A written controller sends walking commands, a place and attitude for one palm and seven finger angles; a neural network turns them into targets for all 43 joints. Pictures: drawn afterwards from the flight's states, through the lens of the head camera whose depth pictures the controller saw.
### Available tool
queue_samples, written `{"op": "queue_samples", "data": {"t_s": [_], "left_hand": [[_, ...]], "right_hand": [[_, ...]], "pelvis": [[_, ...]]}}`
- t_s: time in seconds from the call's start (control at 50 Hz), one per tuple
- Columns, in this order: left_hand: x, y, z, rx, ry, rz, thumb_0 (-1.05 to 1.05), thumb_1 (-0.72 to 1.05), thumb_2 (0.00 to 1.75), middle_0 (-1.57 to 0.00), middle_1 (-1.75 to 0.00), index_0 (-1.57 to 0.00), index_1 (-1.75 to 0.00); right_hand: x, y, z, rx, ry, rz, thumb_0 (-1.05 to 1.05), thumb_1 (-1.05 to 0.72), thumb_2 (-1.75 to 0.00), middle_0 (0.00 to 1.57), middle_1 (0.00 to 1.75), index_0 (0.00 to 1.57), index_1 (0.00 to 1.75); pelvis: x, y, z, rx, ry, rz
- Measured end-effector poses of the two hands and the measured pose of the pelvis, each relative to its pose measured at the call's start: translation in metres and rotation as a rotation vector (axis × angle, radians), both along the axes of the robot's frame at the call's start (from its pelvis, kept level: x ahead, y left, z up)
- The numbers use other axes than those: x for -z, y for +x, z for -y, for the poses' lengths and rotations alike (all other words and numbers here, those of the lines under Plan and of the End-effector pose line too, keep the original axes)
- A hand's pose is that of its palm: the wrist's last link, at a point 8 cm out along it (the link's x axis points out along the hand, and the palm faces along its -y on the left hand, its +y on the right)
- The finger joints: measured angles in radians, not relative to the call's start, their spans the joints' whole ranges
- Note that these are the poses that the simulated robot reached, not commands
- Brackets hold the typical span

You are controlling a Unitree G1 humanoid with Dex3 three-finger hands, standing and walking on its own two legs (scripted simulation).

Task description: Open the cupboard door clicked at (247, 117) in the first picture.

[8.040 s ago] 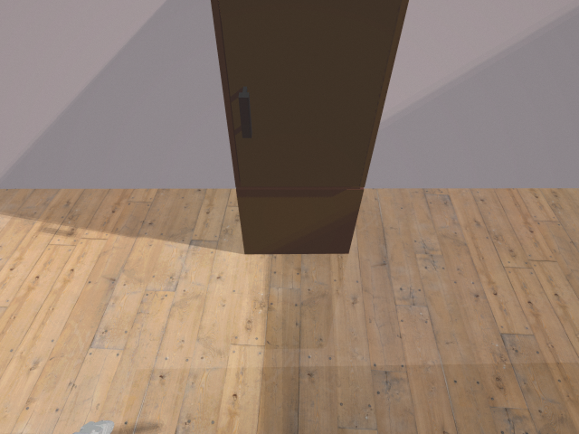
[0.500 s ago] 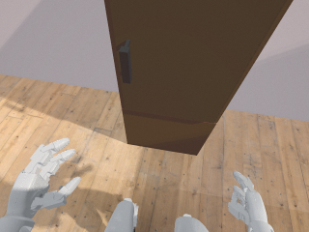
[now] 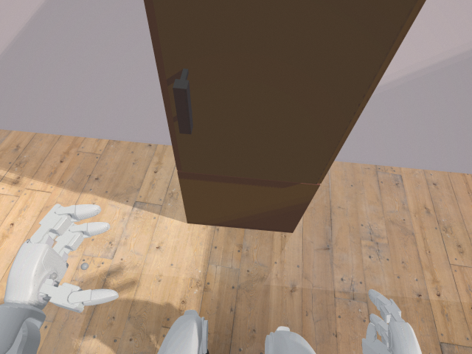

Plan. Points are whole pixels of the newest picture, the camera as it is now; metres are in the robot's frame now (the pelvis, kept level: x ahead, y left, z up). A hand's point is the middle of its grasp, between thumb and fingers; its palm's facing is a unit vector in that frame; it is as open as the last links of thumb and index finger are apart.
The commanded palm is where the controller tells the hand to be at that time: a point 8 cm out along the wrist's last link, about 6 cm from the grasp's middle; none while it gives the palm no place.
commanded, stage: raise the hand with hooked fingers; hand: left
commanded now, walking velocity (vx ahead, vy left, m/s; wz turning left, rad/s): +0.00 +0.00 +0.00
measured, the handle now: (185, 101) +0.58 +0.14 +0.05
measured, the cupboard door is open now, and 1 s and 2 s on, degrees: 0 0 0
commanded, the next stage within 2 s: move the hooked fingers beside the handle in 1.00 s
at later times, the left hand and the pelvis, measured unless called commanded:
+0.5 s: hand (56, 229) +0.29 +0.29 +0.05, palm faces -0.02 -1.00 -0.05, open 14.0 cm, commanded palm +0.27 +0.34 +0.06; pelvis +0.01 +0.02 +0.01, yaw +0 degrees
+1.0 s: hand (66, 223) +0.29 +0.28 +0.05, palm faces -0.02 -1.00 -0.05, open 14.0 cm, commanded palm +0.27 +0.33 +0.06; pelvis +0.01 +0.01 +0.01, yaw +0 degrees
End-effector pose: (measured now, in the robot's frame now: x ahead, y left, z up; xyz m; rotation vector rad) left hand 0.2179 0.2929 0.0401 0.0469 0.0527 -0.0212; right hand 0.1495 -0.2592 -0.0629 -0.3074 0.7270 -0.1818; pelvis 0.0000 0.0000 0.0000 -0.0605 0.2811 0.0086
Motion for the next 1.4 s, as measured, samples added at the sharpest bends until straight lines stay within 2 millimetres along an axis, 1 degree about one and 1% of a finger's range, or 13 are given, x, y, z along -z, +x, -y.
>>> {"op": "queue_samples", "data": {"t_s": [0.14,0.3,0.42,0.56,0.66,0.78,1.02,1.18,1.26,1.4], "left_hand": [[-0.003,0.009,-0.018,-0.01,0.0,0.001,0.0,-0.35,0.37,-0.29,-1.1,-0.29,-1.1],[-0.007,0.023,-0.036,-0.008,-0.001,-0.009,-0.01,-0.46,0.32,-0.3,-1.17,-0.29,-1.18],[-0.012,0.037,-0.047,-0.003,0.001,-0.007,-0.01,-0.49,0.31,-0.3,-1.19,-0.3,-1.2],[-0.017,0.054,-0.056,-0.002,0.001,-0.006,-0.01,-0.5,0.31,-0.3,-1.19,-0.3,-1.2],[-0.018,0.06,-0.053,0.013,-0.006,-0.01,-0.01,-0.5,0.31,-0.3,-1.2,-0.29,-1.2],[-0.014,0.06,-0.047,0.009,-0.006,-0.011,-0.01,-0.5,0.31,-0.3,-1.2,-0.3,-1.2],[-0.019,0.055,-0.039,-0.001,0.006,0.002,-0.01,-0.5,0.31,-0.3,-1.2,-0.3,-1.2],[-0.018,0.054,-0.032,-0.002,0.002,0.004,-0.01,-0.5,0.31,-0.3,-1.2,-0.3,-1.2],[-0.016,0.064,-0.03,-0.009,-0.009,0.017,-0.01,-0.5,0.3,-0.3,-1.2,-0.3,-1.2],[-0.015,0.096,-0.019,0.024,-0.016,0.02,-0.01,-0.5,0.3,-0.3,-1.2,-0.3,-1.2]], "right_hand": [[-0.01,0.011,-0.019,-0.047,0.007,0.027,0.01,-0.91,-0.89,0.2,0.3,0.21,0.29],[-0.011,0.014,-0.035,-0.079,0.022,0.013,0.01,-0.91,-0.89,0.2,0.3,0.21,0.3],[-0.008,0.009,-0.036,-0.072,0.019,-0.019,0.01,-0.91,-0.89,0.2,0.3,0.21,0.3],[-0.008,0.0,-0.028,-0.043,0.006,-0.058,0.01,-0.91,-0.89,0.2,0.3,0.21,0.3],[-0.009,-0.005,-0.022,-0.024,0.004,-0.072,0.01,-0.91,-0.89,0.2,0.3,0.21,0.3],[-0.009,-0.006,-0.016,-0.016,0.0,-0.078,0.01,-0.91,-0.89,0.2,0.3,0.21,0.3],[-0.005,0.001,-0.014,-0.027,0.024,-0.062,0.01,-0.91,-0.89,0.2,0.3,0.21,0.3],[-0.002,0.005,-0.009,-0.035,0.028,-0.05,0.01,-0.91,-0.89,0.2,0.3,0.21,0.3],[0.003,0.003,-0.005,-0.035,0.016,-0.063,0.01,-0.91,-0.89,0.2,0.3,0.21,0.3],[0.009,-0.009,0.003,-0.004,0.006,-0.103,0.01,-0.91,-0.89,0.2,0.3,0.21,0.3]], "pelvis": [[-0.004,0.0,-0.007,-0.008,-0.009,0.006],[-0.007,0.002,-0.014,-0.01,-0.016,0.007],[-0.009,0.004,-0.017,-0.007,-0.017,0.003],[-0.011,0.007,-0.018,-0.001,-0.015,-0.004],[-0.012,0.009,-0.017,0.005,-0.011,-0.01],[-0.012,0.01,-0.015,0.007,-0.008,-0.013],[-0.011,0.009,-0.005,0.002,-0.003,-0.009],[-0.009,0.008,0.001,-0.001,0.0,-0.007],[-0.006,0.006,0.004,-0.004,0.0,-0.01],[-0.003,0.003,0.007,0.0,0.001,-0.018]]}}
